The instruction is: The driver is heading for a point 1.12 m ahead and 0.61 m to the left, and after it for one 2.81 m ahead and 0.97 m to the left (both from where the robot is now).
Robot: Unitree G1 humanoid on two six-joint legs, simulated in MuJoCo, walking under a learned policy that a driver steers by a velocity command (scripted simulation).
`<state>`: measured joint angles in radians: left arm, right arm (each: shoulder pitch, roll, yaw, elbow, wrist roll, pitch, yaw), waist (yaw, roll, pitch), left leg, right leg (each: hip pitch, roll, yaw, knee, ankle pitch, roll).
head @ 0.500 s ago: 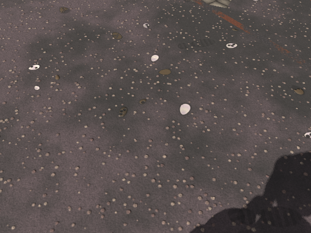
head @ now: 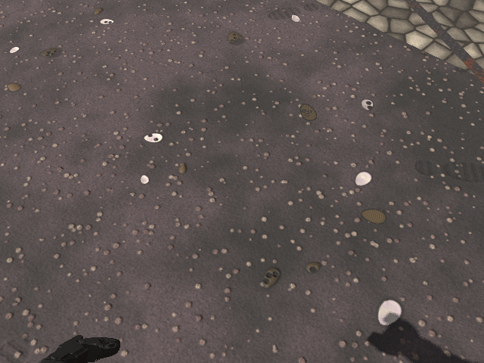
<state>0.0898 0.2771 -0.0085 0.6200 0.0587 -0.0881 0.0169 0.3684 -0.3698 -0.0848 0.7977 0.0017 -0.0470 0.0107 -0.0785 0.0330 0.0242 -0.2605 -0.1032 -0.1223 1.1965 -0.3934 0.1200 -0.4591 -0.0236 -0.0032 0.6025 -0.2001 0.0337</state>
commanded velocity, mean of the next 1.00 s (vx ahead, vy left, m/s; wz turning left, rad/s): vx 0.79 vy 0.00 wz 0.97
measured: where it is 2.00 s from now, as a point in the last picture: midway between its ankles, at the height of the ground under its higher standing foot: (77, 213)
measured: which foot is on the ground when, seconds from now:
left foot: up 0.00-0.36, down 0.38-0.74, up 0.76-1.00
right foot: down 0.00-0.36, up 0.38-0.74, down 0.76-1.00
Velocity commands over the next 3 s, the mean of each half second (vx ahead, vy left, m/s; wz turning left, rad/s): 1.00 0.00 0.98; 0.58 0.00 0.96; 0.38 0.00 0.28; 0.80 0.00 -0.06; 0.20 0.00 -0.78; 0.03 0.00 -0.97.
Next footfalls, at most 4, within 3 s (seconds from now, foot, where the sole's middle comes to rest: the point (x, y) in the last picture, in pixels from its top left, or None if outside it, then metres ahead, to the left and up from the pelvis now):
0.38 left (205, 351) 0.49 0.10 -0.76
0.76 right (186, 214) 0.93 0.15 -0.76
1.14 left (103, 262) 0.78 0.40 -0.76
1.52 right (137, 200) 1.00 0.31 -0.76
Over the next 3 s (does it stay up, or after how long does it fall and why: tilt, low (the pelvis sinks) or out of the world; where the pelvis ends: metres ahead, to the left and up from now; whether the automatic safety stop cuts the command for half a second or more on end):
stays up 1.10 0.82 0.02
